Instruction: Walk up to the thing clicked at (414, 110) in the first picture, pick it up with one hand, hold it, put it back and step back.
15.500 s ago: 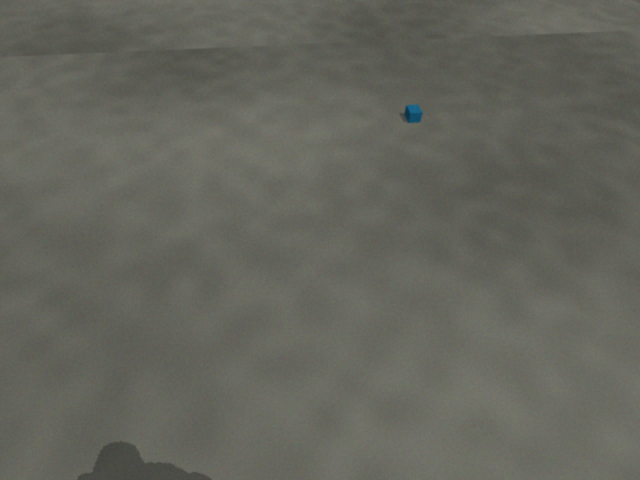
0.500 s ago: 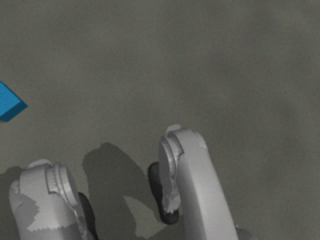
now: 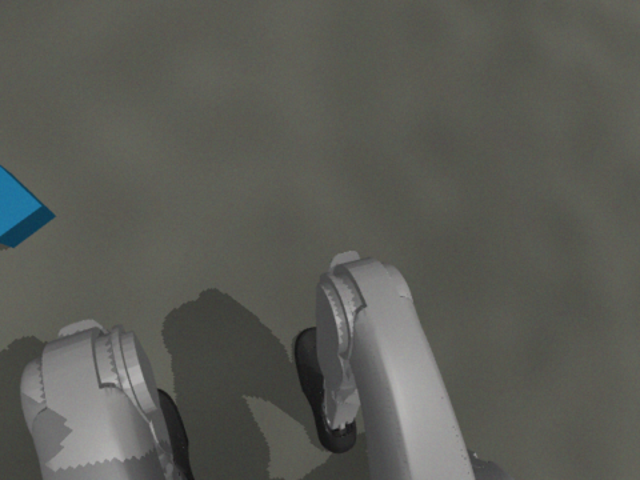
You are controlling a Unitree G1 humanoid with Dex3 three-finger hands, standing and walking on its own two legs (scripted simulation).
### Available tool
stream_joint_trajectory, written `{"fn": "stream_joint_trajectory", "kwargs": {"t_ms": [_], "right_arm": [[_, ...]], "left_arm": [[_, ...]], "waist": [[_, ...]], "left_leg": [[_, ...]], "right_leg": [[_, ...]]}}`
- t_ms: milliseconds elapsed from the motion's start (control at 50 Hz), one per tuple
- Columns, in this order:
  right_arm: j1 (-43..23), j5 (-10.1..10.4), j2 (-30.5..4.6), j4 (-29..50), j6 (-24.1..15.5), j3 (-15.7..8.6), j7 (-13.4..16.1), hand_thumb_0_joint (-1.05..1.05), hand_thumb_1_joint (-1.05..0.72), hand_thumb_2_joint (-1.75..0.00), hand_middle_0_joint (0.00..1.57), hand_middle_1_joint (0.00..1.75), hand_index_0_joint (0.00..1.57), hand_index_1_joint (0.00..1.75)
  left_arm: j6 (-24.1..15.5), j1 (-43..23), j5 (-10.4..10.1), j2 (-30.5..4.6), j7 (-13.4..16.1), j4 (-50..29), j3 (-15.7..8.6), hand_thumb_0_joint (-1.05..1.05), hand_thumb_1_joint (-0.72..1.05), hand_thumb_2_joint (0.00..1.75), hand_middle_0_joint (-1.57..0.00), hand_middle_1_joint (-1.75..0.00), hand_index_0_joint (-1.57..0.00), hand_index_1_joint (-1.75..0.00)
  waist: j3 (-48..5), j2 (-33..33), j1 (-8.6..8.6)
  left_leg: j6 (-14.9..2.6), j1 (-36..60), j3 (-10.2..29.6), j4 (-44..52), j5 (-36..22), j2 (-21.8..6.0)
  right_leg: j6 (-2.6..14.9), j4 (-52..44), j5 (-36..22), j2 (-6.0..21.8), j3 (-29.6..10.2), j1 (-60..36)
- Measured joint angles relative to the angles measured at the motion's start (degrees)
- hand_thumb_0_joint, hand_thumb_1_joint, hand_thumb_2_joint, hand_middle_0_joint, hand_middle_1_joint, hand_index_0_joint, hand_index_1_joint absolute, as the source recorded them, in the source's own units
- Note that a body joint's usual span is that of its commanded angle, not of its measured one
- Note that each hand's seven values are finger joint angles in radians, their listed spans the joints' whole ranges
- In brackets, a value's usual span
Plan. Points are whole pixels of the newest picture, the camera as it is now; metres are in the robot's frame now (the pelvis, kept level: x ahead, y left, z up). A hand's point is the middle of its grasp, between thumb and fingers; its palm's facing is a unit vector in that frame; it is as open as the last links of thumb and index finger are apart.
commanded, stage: rise first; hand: left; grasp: from above
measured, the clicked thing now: (3, 204) +0.50 +0.30 -0.28
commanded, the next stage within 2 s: approach in 0.32 s
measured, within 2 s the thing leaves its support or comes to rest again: neither
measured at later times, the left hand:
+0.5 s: hand out of the picture +0.47 +0.33 -0.17, palm faces -0.23 -0.30 -0.92, open 13.8 cm
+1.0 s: hand out of the picture +0.53 +0.28 -0.14, palm faces -0.25 -0.26 -0.93, open 14.2 cm
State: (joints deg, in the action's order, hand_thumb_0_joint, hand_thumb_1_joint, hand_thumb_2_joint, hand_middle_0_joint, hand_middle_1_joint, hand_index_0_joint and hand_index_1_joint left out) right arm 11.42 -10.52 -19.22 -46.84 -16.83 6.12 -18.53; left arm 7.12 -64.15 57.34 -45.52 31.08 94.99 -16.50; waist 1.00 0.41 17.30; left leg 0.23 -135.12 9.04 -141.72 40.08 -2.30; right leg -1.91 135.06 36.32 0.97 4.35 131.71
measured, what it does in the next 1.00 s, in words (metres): stands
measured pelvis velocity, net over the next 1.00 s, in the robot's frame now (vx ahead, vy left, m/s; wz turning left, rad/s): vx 0.00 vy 0.00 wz -0.02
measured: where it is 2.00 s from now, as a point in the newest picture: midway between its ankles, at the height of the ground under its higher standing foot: (256, 444)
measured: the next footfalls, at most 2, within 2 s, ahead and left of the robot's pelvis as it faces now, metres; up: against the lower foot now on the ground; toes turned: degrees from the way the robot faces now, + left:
none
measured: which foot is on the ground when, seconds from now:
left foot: down 0.00-1.00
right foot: down 0.00-1.00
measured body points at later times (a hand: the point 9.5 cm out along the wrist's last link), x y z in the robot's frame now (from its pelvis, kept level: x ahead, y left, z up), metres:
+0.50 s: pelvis +0.00 +0.00 +0.00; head +0.26 +0.07 +0.36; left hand +0.48 +0.34 -0.12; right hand +0.00 -0.26 -0.08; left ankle +0.07 +0.13 -0.28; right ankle +0.11 -0.13 -0.28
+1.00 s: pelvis +0.00 +0.00 +0.01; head +0.27 +0.04 +0.37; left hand +0.54 +0.29 -0.09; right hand -0.03 -0.26 -0.07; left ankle +0.07 +0.13 -0.28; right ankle +0.11 -0.13 -0.28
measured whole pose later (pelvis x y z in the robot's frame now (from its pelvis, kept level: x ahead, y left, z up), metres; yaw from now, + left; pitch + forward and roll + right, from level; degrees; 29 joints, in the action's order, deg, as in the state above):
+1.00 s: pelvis +0.00 +0.00 +0.01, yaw -1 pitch +35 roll -9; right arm 13.6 -9.8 -20.8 -44.8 -14.9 9.6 -18.2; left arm 13.9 -72.9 57.7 -47.2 30.4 96.5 -14.3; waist 1.8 -1.3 22.2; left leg 0.6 -134.8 9.7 -140.2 41.1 -3.4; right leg -1.9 133.1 36.1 -0.1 5.1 132.2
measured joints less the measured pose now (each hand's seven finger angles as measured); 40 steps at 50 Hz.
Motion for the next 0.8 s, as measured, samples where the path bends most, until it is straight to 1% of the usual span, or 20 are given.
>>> {"fn": "stream_joint_trajectory", "kwargs": {"t_ms": [100, 140, 180, 200, 260, 320, 380, 460, 500, 540, 620, 700, 740, 800], "right_arm": [[-0.4, 0.2, -0.1, 0.1, 0.3, 0.1, -0.1, 0.00, -0.92, -0.90, 0.20, 0.30, 0.20, 0.30], [-0.6, 0.3, -0.2, 0.1, 0.2, 0.2, 0.0, 0.00, -0.92, -0.90, 0.20, 0.30, 0.20, 0.30], [-0.7, 0.2, -0.3, 0.2, -0.1, 0.3, 0.1, 0.00, -0.92, -0.90, 0.20, 0.30, 0.20, 0.30], [-0.6, 0.1, -0.4, 0.3, -0.1, 0.4, 0.2, 0.00, -0.92, -0.90, 0.20, 0.30, 0.20, 0.30], [-0.4, -0.1, -0.7, 0.2, -0.5, 1.0, 0.4, 0.00, -0.92, -0.90, 0.20, 0.30, 0.20, 0.30], [-0.3, -0.4, -0.7, 0.2, -0.8, 1.4, 0.6, 0.00, -0.92, -0.90, 0.20, 0.30, 0.20, 0.30], [0.0, -0.6, -0.7, 0.1, -1.1, 1.7, 0.8, 0.00, -0.92, -0.90, 0.20, 0.30, 0.20, 0.30], [0.9, -0.5, -0.6, 0.3, -0.7, 1.7, 0.3, 0.00, -0.92, -0.90, 0.20, 0.30, 0.20, 0.30], [1.1, -0.3, -0.5, 0.3, -0.1, 1.3, 0.0, 0.00, -0.92, -0.90, 0.20, 0.30, 0.20, 0.30], [1.1, 0.0, -0.3, 0.3, 0.5, 0.7, -0.1, 0.00, -0.92, -0.90, 0.20, 0.30, 0.20, 0.30], [0.1, -0.2, -0.1, 0.2, 0.9, 0.3, -0.4, 0.00, -0.92, -0.90, 0.20, 0.30, 0.20, 0.30], [-1.3, -0.7, 0.0, 0.2, -0.2, 0.7, -0.3, 0.00, -0.91, -0.90, 0.20, 0.30, 0.20, 0.30], [-1.7, -0.8, 0.0, 0.1, -0.8, 1.2, 0.0, 0.00, -0.91, -0.90, 0.20, 0.30, 0.20, 0.30], [-1.6, -0.9, -0.1, 0.3, -1.0, 2.2, 0.3, 0.00, -0.92, -0.90, 0.20, 0.30, 0.20, 0.29]], "left_arm": [[1.4, -0.6, -0.8, -0.5, -1.1, 1.2, 0.8, 0.00, -0.50, 0.95, -0.15, -1.07, -0.15, -1.06], [1.4, -1.0, -1.0, -1.1, -1.6, 2.2, 0.7, 0.00, -0.51, 0.95, -0.15, -1.07, -0.15, -1.06], [1.2, -1.3, -0.9, -1.8, -2.1, 3.2, 0.1, 0.00, -0.52, 0.96, -0.14, -1.08, -0.14, -1.07], [1.1, -1.4, -1.0, -2.0, -2.3, 3.6, 0.5, 0.00, -0.52, 0.96, -0.14, -1.08, -0.14, -1.07], [0.3, -1.8, -0.7, -3.0, -2.5, 5.1, 0.5, 0.00, -0.51, 0.96, -0.14, -1.09, -0.14, -1.08], [-0.8, -2.2, -0.4, -3.7, -2.5, 5.8, 1.4, 0.00, -0.51, 0.96, -0.14, -1.10, -0.14, -1.09], [-1.9, -2.1, 0.2, -3.8, -1.8, 4.7, 1.1, 0.00, -0.51, 0.95, -0.14, -1.11, -0.15, -1.09], [-2.3, -1.2, 1.2, -2.7, 0.1, 1.3, -0.1, 0.00, -0.51, 0.96, -0.13, -1.11, -0.14, -1.10], [-1.8, -0.5, 1.2, -2.0, 0.7, 0.1, -0.6, 0.00, -0.52, 0.97, -0.13, -1.11, -0.14, -1.09], [-0.9, -0.1, 0.7, -1.3, 0.9, -0.6, -0.6, 0.00, -0.54, 0.98, -0.13, -1.10, -0.13, -1.09], [1.8, -2.0, -0.7, -0.8, 0.1, 1.2, 1.8, 0.00, -0.56, 0.99, -0.12, -1.08, -0.11, -1.07], [3.3, -6.4, -2.7, -1.2, -0.6, 4.6, 4.0, 0.00, -0.56, 1.00, -0.11, -1.07, -0.11, -1.07], [3.6, -8.8, -2.7, -1.5, -0.9, 5.9, 4.4, 0.00, -0.57, 1.00, -0.11, -1.07, -0.10, -1.07], [4.0, -11.5, -1.8, -1.8, -0.9, 6.8, 4.8, 0.00, -0.57, 0.99, -0.11, -1.08, -0.10, -1.07]], "waist": [[-0.5, -0.9, 0.22], [-0.2, -1.1, 0.34], [0.3, -1.1, 0.55], [0.6, -1.1, 0.57], [1.3, -0.7, 0.80], [2.3, 0.1, 1.11], [2.9, 0.8, 1.20], [2.1, 1.2, 1.07], [1.0, 0.9, 1.05], [-0.1, 0.2, 0.95], [-0.7, -0.6, 0.98], [0.5, -0.6, 1.80], [1.3, -0.4, 2.47], [2.4, 0.2, 3.74]], "left_leg": [[-0.31, 0.1, -0.2, 0.3, 0.1, -0.1], [-0.39, 0.2, -0.3, 0.3, -0.1, -0.1], [-0.42, 0.3, -0.3, 0.2, -0.2, -0.1], [-0.41, 0.3, -0.3, 0.1, -0.3, 0.0], [-0.34, 0.3, -0.1, 0.0, -0.6, 0.0], [-0.23, 0.4, 0.1, -0.2, -0.7, 0.1], [-0.10, 0.3, 0.4, -0.3, -0.7, 0.1], [0.16, 0.2, 0.5, -0.2, -0.2, 0.0], [0.19, 0.1, 0.6, -0.1, 0.2, 0.0], [0.13, 0.0, 0.5, 0.1, 0.5, 0.0], [-0.13, 0.3, -0.3, 0.6, 0.7, -0.2], [-0.28, 0.4, -0.4, 0.8, 0.1, -0.2], [-0.20, 0.2, -0.2, 0.9, -0.2, -0.1], [0.03, 0.1, 0.1, 0.9, -0.6, -0.1]], "right_leg": [[-0.32, -0.3, 0.0, -0.1, -0.2, -0.1], [-0.39, -0.3, -0.1, -0.1, -0.2, -0.2], [-0.43, -0.2, -0.2, -0.1, -0.3, -0.3], [-0.42, -0.2, -0.3, -0.1, -0.3, -0.4], [-0.37, 0.0, -0.5, -0.1, -0.1, -0.4], [-0.33, 0.0, -0.7, -0.1, 0.0, -0.5], [-0.24, 0.0, -0.8, -0.1, 0.3, -0.5], [-0.02, -0.1, -0.4, -0.2, 0.4, -0.4], [0.00, -0.2, -0.1, -0.2, 0.5, -0.2], [-0.02, -0.4, 0.3, -0.2, 0.4, -0.1], [-0.21, -0.6, 0.5, -0.2, -0.2, -0.1], [-0.46, -0.8, 0.0, -0.3, -0.3, -0.2], [-0.42, -0.9, -0.4, -0.2, -0.2, -0.1], [-0.24, -1.0, -0.7, -0.2, 0.2, -0.1]]}}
